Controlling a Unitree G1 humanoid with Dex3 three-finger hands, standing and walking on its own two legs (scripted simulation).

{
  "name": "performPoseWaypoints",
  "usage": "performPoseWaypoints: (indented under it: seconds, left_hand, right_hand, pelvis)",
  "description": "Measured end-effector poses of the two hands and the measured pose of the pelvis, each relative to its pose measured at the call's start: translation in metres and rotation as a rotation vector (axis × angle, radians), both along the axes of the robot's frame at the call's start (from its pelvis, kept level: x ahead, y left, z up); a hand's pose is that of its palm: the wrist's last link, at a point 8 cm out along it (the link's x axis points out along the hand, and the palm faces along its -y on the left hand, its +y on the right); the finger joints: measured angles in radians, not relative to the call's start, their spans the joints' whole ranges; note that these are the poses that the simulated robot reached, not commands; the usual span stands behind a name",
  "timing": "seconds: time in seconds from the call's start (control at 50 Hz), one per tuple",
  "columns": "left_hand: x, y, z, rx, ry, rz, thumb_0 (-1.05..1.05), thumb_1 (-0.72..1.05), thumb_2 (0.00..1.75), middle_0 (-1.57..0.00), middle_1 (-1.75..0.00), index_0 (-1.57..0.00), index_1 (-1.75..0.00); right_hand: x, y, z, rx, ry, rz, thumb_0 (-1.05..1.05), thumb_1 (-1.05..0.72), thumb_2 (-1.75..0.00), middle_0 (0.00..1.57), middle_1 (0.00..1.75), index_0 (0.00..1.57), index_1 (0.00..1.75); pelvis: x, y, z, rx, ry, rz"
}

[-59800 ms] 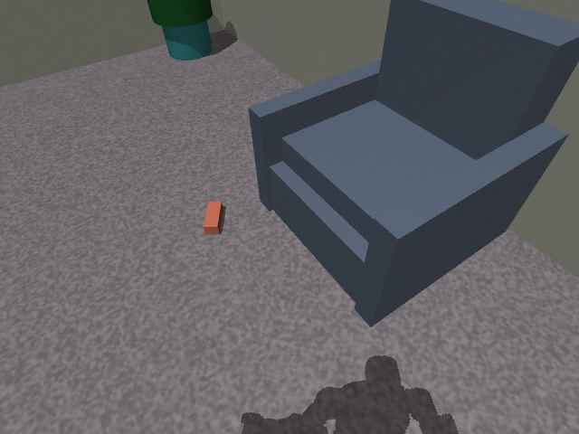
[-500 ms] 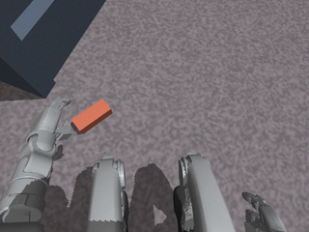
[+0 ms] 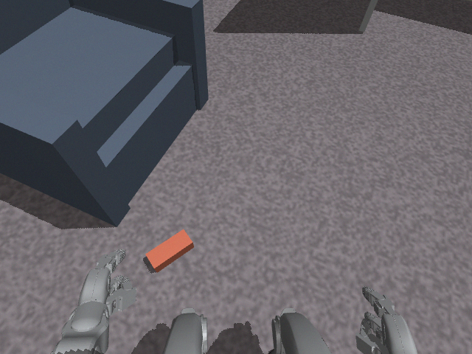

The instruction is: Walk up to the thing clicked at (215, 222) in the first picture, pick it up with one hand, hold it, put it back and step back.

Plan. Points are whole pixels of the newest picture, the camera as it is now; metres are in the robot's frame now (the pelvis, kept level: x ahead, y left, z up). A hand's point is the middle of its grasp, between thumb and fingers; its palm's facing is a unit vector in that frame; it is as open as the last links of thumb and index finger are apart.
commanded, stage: home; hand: left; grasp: from above
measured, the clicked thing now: (170, 250) +0.51 +0.22 -0.61
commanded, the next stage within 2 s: none
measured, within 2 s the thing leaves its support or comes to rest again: neither
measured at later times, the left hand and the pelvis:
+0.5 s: hand (99, 331) +0.19 +0.19 +0.03, palm faces +0.09 -0.98 -0.20, open 7.4 cm; pelvis +0.03 +0.01 +0.08, yaw +2 degrees
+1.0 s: hand (104, 329) +0.19 +0.19 +0.03, palm faces +0.07 -0.98 -0.20, open 7.4 cm; pelvis +0.03 +0.00 +0.08, yaw +2 degrees
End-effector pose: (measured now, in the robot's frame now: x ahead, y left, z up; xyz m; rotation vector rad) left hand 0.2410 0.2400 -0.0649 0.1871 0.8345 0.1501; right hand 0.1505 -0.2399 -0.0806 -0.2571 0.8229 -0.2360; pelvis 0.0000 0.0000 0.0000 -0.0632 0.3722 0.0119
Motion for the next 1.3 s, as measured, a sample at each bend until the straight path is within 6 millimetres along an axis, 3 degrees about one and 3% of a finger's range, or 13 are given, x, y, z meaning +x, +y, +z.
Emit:
performPoseWaypoints:
  seconds: [0.2, 0.3, 0.4, 0.6, 1.0, 1.3]
  left_hand:
    - [-0.035, -0.002, 0.074, -0.014, 0.001, 0.009, 0.02, 0.90, 0.90, -0.20, -0.30, -0.20, -0.30]
    - [-0.050, -0.002, 0.106, -0.013, -0.025, 0.011, 0.02, 0.90, 0.90, -0.20, -0.30, -0.20, -0.30]
    - [-0.061, -0.001, 0.123, -0.010, -0.041, 0.016, 0.02, 0.90, 0.90, -0.20, -0.30, -0.20, -0.30]
    - [-0.075, -0.001, 0.119, -0.031, -0.011, 0.025, 0.02, 0.90, 0.90, -0.20, -0.30, -0.20, -0.30]
    - [-0.068, -0.004, 0.121, -0.025, -0.029, 0.006, 0.02, 0.90, 0.90, -0.20, -0.30, -0.20, -0.29]
    - [-0.068, -0.001, 0.121, -0.025, -0.024, 0.004, 0.02, 0.90, 0.90, -0.20, -0.30, -0.20, -0.30]
  right_hand:
    - [-0.002, -0.005, 0.061, -0.032, -0.061, -0.049, 0.01, -0.91, -0.90, 0.20, 0.30, 0.20, 0.30]
    - [0.011, 0.000, 0.082, -0.029, -0.132, -0.045, 0.01, -0.91, -0.90, 0.20, 0.30, 0.20, 0.30]
    - [0.028, 0.008, 0.097, -0.018, -0.214, -0.016, 0.01, -0.91, -0.90, 0.20, 0.30, 0.20, 0.30]
    - [0.049, 0.015, 0.111, -0.023, -0.299, 0.063, 0.01, -0.90, -0.90, 0.20, 0.30, 0.20, 0.30]
    - [0.027, 0.005, 0.099, -0.036, -0.226, 0.021, 0.01, -0.90, -0.90, 0.20, 0.30, 0.20, 0.30]
    - [0.034, 0.010, 0.102, -0.034, -0.246, 0.033, 0.01, -0.90, -0.90, 0.20, 0.30, 0.20, 0.30]
  pelvis:
    - [0.024, 0.004, 0.053, 0.007, -0.109, 0.009]
    - [0.033, 0.006, 0.069, 0.010, -0.155, 0.013]
    - [0.036, 0.007, 0.076, 0.014, -0.190, 0.020]
    - [0.030, 0.005, 0.078, 0.020, -0.212, 0.031]
    - [0.032, 0.004, 0.077, 0.021, -0.213, 0.024]
    - [0.033, 0.007, 0.076, 0.018, -0.209, 0.023]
